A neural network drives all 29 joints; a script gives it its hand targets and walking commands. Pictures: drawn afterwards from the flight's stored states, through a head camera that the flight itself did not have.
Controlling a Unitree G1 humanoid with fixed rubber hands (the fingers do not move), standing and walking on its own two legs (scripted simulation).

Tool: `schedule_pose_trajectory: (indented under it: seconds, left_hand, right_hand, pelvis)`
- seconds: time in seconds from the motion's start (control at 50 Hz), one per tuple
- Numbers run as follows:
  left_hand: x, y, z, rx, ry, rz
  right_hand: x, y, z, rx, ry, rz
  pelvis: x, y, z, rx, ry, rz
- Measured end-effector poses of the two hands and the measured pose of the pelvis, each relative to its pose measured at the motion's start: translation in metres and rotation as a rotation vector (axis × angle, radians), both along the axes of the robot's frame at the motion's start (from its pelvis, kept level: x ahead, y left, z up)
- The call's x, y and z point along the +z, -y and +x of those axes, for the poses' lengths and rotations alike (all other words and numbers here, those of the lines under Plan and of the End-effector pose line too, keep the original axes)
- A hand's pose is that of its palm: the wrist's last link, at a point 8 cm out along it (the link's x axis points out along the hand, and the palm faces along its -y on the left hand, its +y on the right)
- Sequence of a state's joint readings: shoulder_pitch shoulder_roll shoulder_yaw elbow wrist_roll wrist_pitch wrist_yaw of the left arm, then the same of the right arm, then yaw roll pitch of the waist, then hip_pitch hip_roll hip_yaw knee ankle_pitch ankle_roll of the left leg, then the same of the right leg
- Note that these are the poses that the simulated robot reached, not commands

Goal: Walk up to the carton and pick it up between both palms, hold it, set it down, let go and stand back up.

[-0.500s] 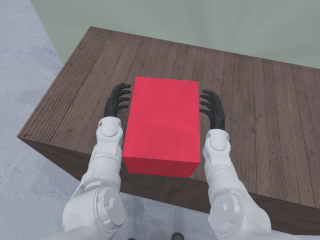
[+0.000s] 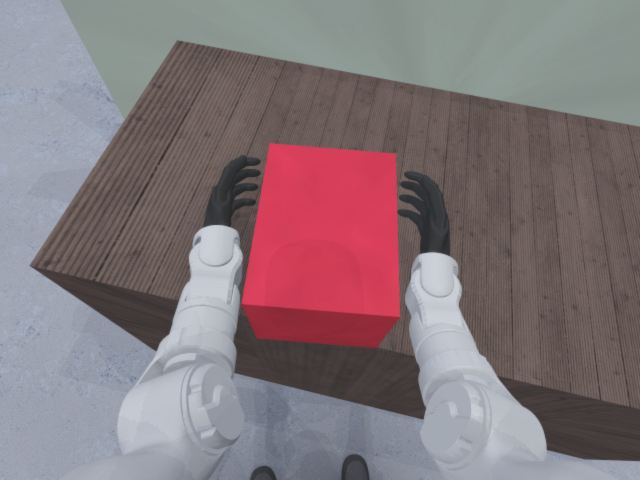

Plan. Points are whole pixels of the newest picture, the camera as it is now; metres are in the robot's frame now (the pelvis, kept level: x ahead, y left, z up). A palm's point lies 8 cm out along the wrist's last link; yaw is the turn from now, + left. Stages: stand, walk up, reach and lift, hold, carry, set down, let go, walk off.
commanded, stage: set down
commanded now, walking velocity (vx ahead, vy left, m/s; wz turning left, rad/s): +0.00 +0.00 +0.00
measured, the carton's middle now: (324, 248) +0.41 -0.03 -0.05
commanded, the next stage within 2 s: none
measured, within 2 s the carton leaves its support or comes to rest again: neither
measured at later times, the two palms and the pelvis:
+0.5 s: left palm (223, 229) +0.42 +0.11 +0.00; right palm (430, 264) +0.36 -0.16 -0.02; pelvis -0.02 +0.00 -0.01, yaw -2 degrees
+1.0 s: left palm (197, 212) +0.43 +0.13 +0.03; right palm (496, 236) +0.38 -0.25 +0.02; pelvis -0.04 +0.00 -0.04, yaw -2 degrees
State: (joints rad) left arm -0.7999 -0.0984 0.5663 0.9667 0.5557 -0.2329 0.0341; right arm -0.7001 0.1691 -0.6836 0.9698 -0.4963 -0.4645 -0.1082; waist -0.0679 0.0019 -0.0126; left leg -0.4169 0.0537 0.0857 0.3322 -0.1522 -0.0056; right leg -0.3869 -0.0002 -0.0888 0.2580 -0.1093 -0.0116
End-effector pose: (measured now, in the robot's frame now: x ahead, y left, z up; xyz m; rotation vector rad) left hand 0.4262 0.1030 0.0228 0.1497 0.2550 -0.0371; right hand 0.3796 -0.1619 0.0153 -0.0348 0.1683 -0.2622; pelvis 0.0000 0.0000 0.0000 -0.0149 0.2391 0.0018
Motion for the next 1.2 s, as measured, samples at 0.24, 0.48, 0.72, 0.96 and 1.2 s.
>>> schedule_pose_trajectory:
  seconds: [0.24,0.48,0.72,0.96,1.2]
  left_hand:
    - [-0.004,0.0,-0.002,-0.001,0.005,-0.012]
    - [-0.015,-0.002,-0.006,0.001,-0.019,-0.01]
    - [-0.035,-0.004,-0.011,0.009,-0.079,-0.028]
    - [0.0,-0.024,0.001,0.028,-0.014,-0.031]
    - [0.053,-0.042,0.006,0.026,0.079,-0.049]
  right_hand:
    - [-0.009,0.0,-0.009,0.016,-0.031,0.01]
    - [-0.027,0.002,-0.019,0.044,-0.118,0.048]
    - [-0.035,0.029,-0.016,-0.016,-0.134,0.083]
    - [-0.002,0.078,-0.005,-0.038,-0.101,0.03]
    - [0.044,0.089,0.0,0.016,-0.051,0.04]
  pelvis:
    - [-0.001,-0.001,-0.006,-0.009,-0.021,0.0]
    - [-0.007,-0.002,-0.014,-0.025,-0.068,-0.003]
    - [-0.024,-0.003,-0.028,-0.037,-0.188,-0.01]
    - [-0.035,-0.002,-0.043,-0.041,-0.189,0.004]
    - [-0.028,0.005,-0.05,-0.021,-0.147,0.007]
